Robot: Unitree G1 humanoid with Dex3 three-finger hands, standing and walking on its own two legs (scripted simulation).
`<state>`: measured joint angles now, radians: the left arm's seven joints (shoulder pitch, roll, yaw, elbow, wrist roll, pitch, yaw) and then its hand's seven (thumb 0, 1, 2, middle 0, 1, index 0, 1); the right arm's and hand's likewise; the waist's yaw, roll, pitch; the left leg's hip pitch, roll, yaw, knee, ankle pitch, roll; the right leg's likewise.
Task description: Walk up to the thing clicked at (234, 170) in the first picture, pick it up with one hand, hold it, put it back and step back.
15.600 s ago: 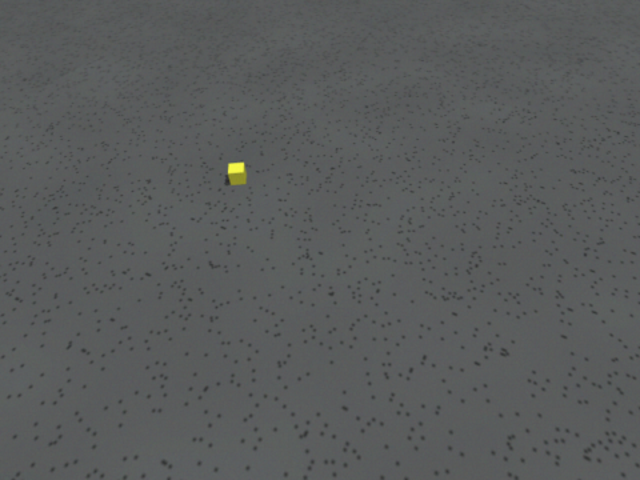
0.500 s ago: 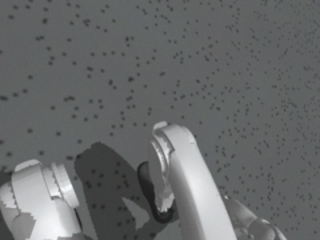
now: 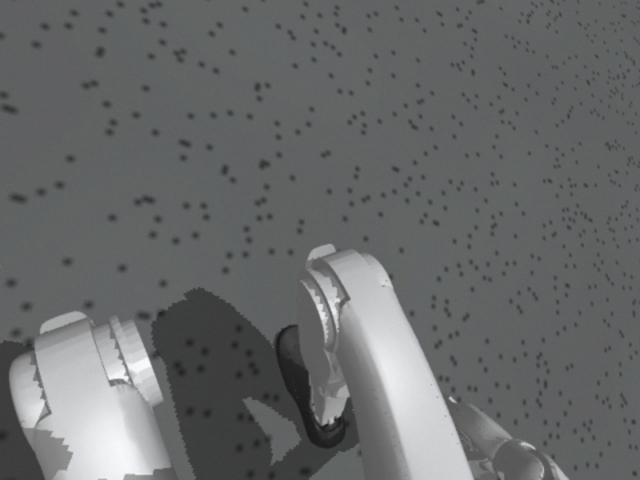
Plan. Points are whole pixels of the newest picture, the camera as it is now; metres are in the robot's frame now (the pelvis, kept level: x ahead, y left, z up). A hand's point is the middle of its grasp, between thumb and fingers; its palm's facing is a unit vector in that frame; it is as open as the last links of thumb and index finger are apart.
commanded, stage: close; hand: left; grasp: from above
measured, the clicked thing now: out of the picture +0.43 +0.33 -0.26
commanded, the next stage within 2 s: settle in 0.56 s
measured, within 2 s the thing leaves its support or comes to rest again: leaves its support in 0.94 s
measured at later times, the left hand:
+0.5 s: hand out of the picture +0.42 +0.35 -0.22, palm faces -0.47 -0.15 -0.87, open 9.9 cm
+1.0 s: hand out of the picture +0.42 +0.35 -0.21, palm faces -0.38 -0.11 -0.92, open 9.8 cm
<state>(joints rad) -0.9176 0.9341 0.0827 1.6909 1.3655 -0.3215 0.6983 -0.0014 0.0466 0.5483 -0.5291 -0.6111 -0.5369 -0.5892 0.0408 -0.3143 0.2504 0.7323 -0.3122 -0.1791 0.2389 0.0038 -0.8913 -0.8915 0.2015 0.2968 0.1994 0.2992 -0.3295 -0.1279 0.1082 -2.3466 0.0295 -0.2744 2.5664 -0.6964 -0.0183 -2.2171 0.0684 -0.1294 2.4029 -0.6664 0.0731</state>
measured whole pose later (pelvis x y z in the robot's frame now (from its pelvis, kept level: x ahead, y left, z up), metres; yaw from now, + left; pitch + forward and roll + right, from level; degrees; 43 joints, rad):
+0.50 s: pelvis +0.00 +0.00 +0.00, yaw +1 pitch +27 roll -13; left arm -0.94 0.97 0.11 1.64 1.25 -0.30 0.53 -0.01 0.11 0.38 -0.65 -0.48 -0.69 -0.46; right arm 0.07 -0.32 0.25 0.69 -0.28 -0.15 0.23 0.00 -0.90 -0.89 0.20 0.30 0.20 0.30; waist -0.32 -0.10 0.12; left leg -2.35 0.02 -0.27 2.55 -0.70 -0.02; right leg -2.22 0.06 -0.13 2.40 -0.68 0.08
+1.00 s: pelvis +0.00 +0.00 +0.00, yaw +0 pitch +27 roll -13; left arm -0.91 0.94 0.14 1.59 1.35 -0.29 0.60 -0.02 0.03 0.42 -0.75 -0.44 -0.78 -0.39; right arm 0.10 -0.31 0.23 0.71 -0.30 -0.17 0.22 0.00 -0.91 -0.90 0.20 0.30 0.20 0.30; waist -0.32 -0.12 0.06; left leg -2.36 0.02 -0.27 2.56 -0.70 -0.03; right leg -2.23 0.06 -0.13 2.41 -0.67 0.06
